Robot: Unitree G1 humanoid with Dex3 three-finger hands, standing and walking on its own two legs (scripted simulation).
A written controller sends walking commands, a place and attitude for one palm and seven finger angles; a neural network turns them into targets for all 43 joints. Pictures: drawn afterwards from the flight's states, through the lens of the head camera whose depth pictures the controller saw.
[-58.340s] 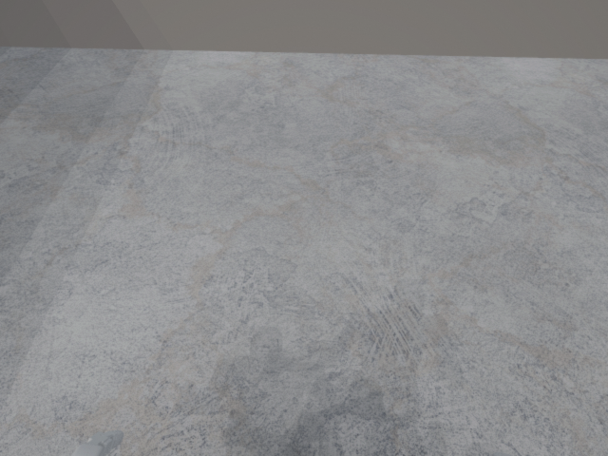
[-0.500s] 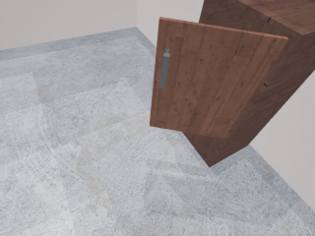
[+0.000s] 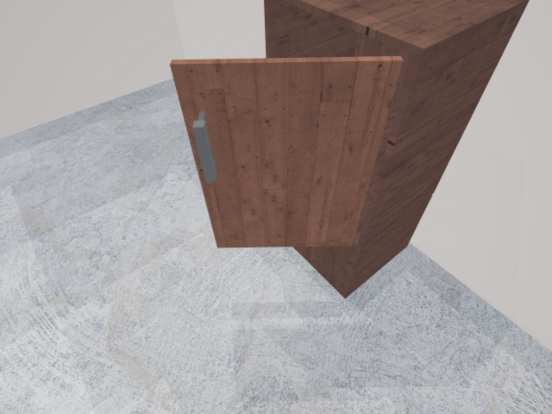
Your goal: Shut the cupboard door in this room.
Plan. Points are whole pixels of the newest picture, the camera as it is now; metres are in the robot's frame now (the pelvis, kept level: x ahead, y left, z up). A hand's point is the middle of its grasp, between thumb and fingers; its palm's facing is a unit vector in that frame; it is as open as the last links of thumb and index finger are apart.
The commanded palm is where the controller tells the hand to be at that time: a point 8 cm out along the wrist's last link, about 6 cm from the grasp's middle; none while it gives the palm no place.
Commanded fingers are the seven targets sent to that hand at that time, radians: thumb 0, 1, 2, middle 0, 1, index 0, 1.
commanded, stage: take the last steps up to it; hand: left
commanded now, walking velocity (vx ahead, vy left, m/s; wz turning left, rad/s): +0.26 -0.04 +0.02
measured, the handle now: (206, 147) +0.63 +0.16 +0.02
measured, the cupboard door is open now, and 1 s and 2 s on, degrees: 52 52 52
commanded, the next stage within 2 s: come to a stop and stand still in 0.28 s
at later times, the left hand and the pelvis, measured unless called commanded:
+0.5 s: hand out of the picture +0.16 +0.16 -0.18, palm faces +0.07 -0.98 -0.17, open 7.4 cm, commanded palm none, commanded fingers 0.00 0.90 0.90 -0.20 -0.30 -0.20 -0.30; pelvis +0.15 -0.01 +0.00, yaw +2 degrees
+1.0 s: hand (177, 384) +0.21 +0.19 -0.19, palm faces +0.11 -0.98 -0.20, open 7.4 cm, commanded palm none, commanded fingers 0.00 0.90 0.90 -0.20 -0.30 -0.20 -0.30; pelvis +0.16 -0.01 -0.01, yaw +4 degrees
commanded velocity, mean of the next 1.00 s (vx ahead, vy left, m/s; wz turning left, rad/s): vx -0.03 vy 0.00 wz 0.00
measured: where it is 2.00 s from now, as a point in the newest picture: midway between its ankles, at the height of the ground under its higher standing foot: outside the picture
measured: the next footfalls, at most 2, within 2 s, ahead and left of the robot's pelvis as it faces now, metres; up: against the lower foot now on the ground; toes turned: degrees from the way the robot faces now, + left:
left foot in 0.28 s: +0.20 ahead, +0.09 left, +0.00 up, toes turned +8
right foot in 0.58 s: +0.26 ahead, -0.17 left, +0.00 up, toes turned +1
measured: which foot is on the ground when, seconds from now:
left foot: up 0.00-0.26, down 0.28-0.62, up 0.64-0.92, down 0.94-1.00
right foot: down 0.00-0.30, up 0.32-0.56, down 0.58-0.96, up 0.98-1.00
